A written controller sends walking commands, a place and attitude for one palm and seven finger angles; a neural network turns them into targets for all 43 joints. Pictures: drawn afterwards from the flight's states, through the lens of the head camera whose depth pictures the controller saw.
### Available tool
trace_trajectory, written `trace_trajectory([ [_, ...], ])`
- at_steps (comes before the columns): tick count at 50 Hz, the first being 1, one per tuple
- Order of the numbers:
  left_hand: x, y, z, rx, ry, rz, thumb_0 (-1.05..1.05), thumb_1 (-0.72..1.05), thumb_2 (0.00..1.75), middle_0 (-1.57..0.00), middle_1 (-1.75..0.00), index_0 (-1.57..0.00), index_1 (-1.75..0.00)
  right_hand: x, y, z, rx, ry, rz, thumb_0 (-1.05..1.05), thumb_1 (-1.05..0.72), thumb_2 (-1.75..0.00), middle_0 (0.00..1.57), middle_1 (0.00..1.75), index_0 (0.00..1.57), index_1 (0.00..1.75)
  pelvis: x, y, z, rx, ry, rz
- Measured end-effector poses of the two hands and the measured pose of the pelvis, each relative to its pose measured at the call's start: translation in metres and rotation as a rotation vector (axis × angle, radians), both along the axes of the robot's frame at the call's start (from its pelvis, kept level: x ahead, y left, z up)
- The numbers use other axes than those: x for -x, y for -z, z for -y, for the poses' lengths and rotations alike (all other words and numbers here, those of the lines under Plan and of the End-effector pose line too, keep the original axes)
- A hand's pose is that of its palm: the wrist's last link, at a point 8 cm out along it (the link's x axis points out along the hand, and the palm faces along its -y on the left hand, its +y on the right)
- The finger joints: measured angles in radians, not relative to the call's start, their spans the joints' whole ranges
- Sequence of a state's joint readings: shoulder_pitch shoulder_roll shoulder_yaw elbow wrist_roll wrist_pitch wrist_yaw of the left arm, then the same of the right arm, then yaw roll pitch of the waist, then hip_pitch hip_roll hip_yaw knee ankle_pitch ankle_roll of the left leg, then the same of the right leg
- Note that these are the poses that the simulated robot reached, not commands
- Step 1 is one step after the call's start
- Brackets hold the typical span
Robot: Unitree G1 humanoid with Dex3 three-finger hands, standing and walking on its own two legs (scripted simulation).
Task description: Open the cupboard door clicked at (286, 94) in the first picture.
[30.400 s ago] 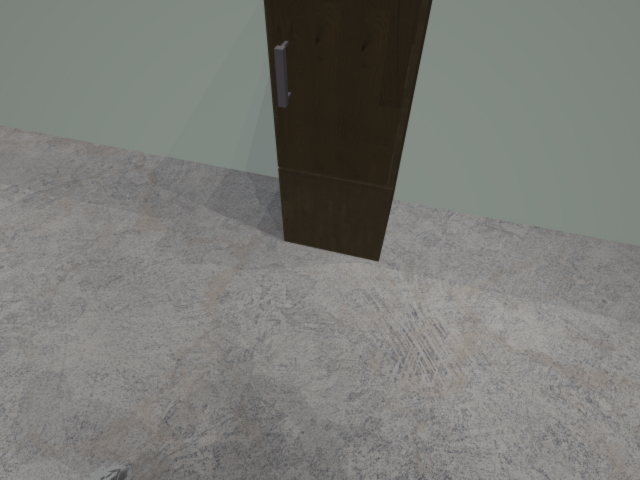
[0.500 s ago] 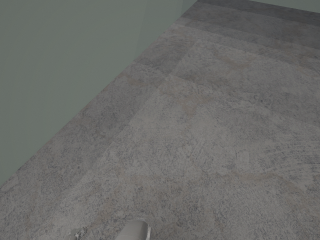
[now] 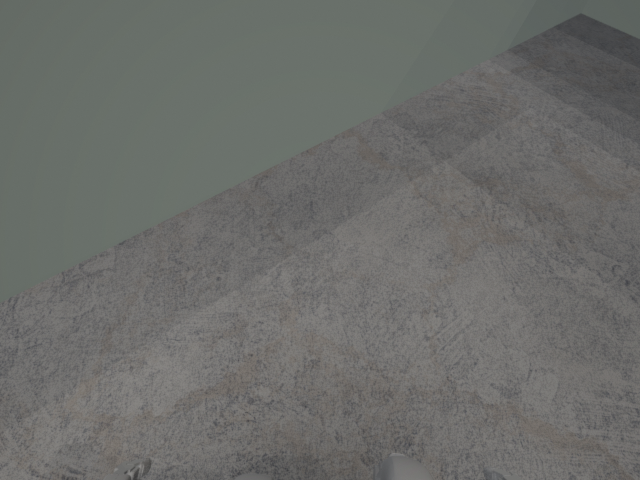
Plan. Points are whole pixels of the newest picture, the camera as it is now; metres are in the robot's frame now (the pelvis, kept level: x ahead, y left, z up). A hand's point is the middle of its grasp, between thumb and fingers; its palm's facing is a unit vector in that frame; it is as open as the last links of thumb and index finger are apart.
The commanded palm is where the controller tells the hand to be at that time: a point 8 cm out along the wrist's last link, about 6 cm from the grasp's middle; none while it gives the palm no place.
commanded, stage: turn to face it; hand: left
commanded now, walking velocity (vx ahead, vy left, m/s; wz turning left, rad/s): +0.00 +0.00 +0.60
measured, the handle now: out of the picture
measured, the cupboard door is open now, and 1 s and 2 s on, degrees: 44 44 44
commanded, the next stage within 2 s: none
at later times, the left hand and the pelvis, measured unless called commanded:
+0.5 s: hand out of the picture +0.00 +0.17 -0.18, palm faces +0.36 -0.91 -0.21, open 7.4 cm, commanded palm none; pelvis +0.01 -0.04 -0.01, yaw +21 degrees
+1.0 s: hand out of the picture +0.00 +0.13 -0.14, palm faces +0.57 -0.76 -0.30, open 7.4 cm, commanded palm none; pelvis +0.04 -0.09 +0.00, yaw +37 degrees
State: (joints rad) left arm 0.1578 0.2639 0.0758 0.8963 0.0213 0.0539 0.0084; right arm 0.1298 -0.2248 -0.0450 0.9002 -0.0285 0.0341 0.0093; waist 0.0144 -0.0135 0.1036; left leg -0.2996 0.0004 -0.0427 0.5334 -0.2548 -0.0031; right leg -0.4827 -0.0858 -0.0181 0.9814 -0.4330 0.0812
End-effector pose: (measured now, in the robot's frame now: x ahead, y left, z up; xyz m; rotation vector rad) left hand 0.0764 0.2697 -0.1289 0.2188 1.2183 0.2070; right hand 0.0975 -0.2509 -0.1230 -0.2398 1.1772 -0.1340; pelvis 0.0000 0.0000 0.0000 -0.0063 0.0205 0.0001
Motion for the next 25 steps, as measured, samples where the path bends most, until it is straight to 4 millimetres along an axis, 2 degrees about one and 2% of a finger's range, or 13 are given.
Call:
trace_trajectory([
  [6,-0.012,-0.01,0.024,-0.042,-0.025,0.1,0.01,0.91,0.9,-0.2,-0.3,-0.19,-0.29,-0.001,0.023,0.024,-0.042,-0.026,-0.044,0.0,-0.9,-0.9,0.2,0.3,0.2,0.3,-0.003,0.01,0.03,-0.02,-0.078,-0.011],
  [9,0.0,-0.014,0.04,-0.053,-0.05,0.102,0.01,0.91,0.9,-0.2,-0.3,-0.2,-0.29,-0.008,0.029,0.036,-0.045,-0.046,-0.064,0.0,-0.9,-0.9,0.2,0.3,0.2,0.3,-0.002,0.009,0.039,-0.023,-0.119,0.001],
  [13,0.024,-0.017,0.058,-0.029,-0.108,0.055,0.01,0.91,0.9,-0.2,-0.3,-0.2,-0.29,-0.023,0.021,0.042,-0.048,-0.084,-0.075,0.0,-0.9,-0.9,0.2,0.3,0.2,0.3,-0.006,0.0,0.046,-0.04,-0.175,0.007],
  [19,0.058,-0.007,0.074,0.03,-0.215,0.017,0.01,0.91,0.9,-0.2,-0.3,-0.2,-0.3,-0.051,0.009,0.029,-0.037,-0.191,-0.082,0.0,-0.91,-0.9,0.2,0.3,0.2,0.3,-0.01,-0.004,0.05,-0.05,-0.268,0.002],
  [25,0.105,0.022,0.061,0.07,-0.35,-0.025,0.01,0.9,0.9,-0.2,-0.3,-0.2,-0.3,-0.091,0.009,-0.006,-0.003,-0.329,-0.009,0.0,-0.91,-0.9,0.2,0.3,0.2,0.3,-0.009,0.012,0.036,-0.023,-0.357,-0.002],
])
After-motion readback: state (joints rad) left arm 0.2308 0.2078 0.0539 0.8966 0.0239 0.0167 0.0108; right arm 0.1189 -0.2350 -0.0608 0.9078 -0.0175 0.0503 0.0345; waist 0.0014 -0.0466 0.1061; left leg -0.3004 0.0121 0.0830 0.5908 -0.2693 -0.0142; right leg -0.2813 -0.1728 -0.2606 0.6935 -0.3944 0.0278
